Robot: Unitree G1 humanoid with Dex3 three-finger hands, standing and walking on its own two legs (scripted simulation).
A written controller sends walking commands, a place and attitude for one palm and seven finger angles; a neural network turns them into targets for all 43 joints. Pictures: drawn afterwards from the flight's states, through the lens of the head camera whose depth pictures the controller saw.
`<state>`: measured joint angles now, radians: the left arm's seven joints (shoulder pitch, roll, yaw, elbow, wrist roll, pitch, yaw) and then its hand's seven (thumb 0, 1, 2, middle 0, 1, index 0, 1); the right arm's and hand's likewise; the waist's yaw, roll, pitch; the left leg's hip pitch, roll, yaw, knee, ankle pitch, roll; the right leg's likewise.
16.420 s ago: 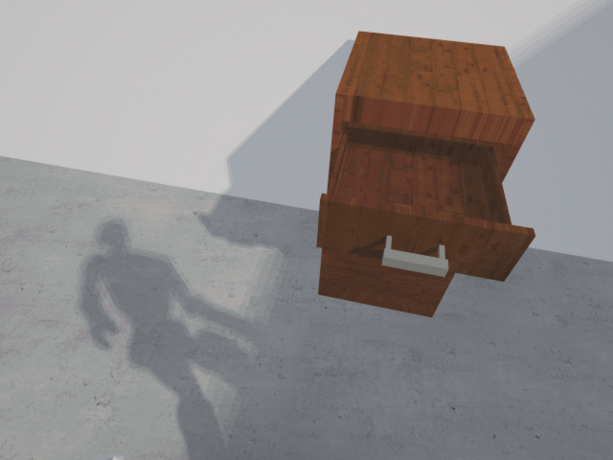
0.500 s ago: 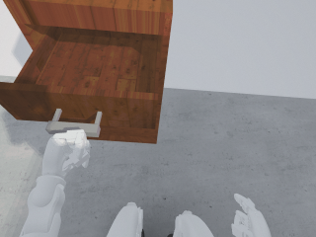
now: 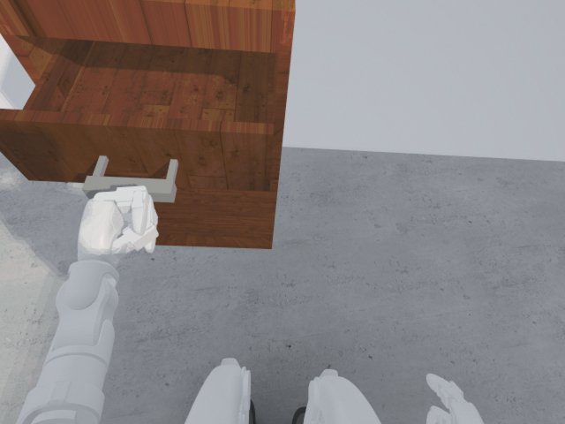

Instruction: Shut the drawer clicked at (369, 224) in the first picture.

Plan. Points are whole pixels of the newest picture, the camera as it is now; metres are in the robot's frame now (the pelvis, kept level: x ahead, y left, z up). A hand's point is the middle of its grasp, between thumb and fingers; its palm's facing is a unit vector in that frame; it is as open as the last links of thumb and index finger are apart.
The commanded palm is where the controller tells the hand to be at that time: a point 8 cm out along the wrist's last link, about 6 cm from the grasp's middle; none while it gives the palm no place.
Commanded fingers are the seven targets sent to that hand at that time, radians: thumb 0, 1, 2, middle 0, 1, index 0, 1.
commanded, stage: push the drawer shut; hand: left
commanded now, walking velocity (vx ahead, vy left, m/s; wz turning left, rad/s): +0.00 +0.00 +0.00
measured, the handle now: (134, 176) +0.45 +0.24 +0.03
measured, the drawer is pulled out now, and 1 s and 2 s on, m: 0.17 0.04 0.00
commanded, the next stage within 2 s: pull the fist back off the drawer in 1.54 s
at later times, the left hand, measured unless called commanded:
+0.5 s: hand (155, 189) +0.43 +0.20 +0.03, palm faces +0.01 -1.00 -0.03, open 2.9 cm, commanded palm +0.43 +0.25 +0.04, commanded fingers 0.00 0.90 0.90 -1.40 -1.60 -1.40 -1.60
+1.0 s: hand (167, 151) +0.50 +0.20 +0.03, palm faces +0.03 -1.00 -0.03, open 3.0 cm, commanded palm +0.49 +0.23 +0.04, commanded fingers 0.00 0.90 0.90 -1.40 -1.60 -1.40 -1.60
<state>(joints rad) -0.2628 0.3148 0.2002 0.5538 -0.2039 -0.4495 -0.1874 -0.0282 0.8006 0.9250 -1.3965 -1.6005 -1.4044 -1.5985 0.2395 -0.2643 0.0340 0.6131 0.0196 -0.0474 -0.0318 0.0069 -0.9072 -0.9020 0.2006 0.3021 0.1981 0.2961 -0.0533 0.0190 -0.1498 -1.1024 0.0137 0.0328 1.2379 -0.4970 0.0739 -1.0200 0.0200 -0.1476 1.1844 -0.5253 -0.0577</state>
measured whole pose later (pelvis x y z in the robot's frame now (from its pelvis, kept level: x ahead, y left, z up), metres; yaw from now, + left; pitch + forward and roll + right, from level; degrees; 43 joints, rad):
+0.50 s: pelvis +0.01 +0.01 +0.00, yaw -1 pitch +22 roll -4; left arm -0.50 0.35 0.27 0.82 -0.17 -0.49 -0.21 -0.03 0.75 0.88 -1.40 -1.60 -1.40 -1.60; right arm 0.28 -0.26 0.03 0.63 0.01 0.01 -0.01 0.00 -0.91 -0.90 0.20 0.30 0.20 0.30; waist -0.09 0.02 -0.15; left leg -1.12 0.02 0.05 1.23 -0.50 0.09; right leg -1.04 0.02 -0.13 1.17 -0.52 -0.04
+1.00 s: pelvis +0.00 +0.01 -0.01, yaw -2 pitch +26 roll -5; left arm -0.82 0.47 0.35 1.12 -0.10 -0.50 -0.19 -0.01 0.78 0.90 -1.40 -1.60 -1.40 -1.60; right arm 0.33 -0.27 0.05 0.64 -0.02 0.05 0.00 0.00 -0.91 -0.90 0.20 0.30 0.20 0.30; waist -0.16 0.03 -0.14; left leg -1.23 0.03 0.04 1.28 -0.50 0.09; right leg -1.14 0.03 -0.14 1.21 -0.51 -0.04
